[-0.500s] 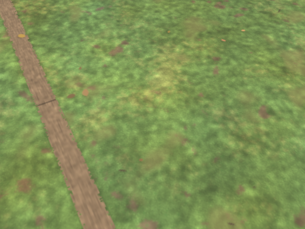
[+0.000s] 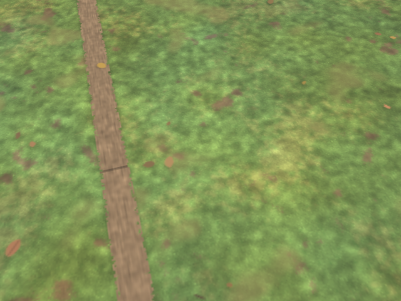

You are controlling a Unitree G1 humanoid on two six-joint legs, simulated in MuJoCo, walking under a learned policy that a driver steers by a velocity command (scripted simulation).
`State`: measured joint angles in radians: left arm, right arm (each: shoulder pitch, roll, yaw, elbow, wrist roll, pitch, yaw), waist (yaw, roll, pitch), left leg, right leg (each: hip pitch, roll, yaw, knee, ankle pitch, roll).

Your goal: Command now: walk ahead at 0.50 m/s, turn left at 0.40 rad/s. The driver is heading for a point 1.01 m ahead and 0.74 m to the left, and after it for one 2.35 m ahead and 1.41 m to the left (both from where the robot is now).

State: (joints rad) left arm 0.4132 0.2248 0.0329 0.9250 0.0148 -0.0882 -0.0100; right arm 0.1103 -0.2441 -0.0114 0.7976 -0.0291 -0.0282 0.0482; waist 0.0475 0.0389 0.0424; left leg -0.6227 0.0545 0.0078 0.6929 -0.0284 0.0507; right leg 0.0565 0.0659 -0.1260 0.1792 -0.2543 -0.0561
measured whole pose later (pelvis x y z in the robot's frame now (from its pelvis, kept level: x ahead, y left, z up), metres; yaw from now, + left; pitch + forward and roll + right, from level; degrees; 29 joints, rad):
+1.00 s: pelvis +0.42 +0.07 +0.00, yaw +34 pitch +0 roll +0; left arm 0.22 0.27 0.03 0.76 0.03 0.00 0.02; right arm 0.17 -0.30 -0.06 0.75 -0.02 0.08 0.04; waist 0.01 0.02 0.08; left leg -0.47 0.00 -0.01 0.92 -0.37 -0.01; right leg -0.29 -0.05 -0.18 0.43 -0.13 -0.04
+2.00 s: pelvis +0.41 +0.07 -0.01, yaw +62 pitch -1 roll +0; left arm 0.25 0.28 0.03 0.76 0.02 0.03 0.00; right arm 0.18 -0.27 -0.03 0.79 -0.02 0.05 0.01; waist 0.03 -0.01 0.06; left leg -0.16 -0.05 -0.05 0.45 -0.29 0.01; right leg -0.23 -0.02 -0.06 0.53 -0.29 -0.02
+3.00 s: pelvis +0.62 +0.43 -0.01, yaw +60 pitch +0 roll +0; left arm 0.40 0.22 0.03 0.99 0.00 -0.06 0.00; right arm 0.09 -0.24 -0.03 0.87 -0.03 -0.07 0.01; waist 0.05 -0.01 0.08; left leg -0.38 -0.03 0.12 0.54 -0.17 0.10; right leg -0.20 0.02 0.00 1.08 -0.40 -0.09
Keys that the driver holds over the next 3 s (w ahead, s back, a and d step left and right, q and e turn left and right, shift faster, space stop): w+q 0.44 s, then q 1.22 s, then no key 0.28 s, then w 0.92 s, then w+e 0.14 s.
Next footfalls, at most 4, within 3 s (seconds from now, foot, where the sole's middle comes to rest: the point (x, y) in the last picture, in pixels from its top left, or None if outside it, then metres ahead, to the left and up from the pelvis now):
0.12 left None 0.24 0.10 -0.78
0.66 right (211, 272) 0.57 0.03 -0.78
1.12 left None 0.39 0.19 -0.78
1.60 right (205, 284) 0.53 0.05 -0.78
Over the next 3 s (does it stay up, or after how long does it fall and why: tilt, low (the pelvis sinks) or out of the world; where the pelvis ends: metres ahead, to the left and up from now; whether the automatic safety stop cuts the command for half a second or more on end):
stays up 0.62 0.43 -0.01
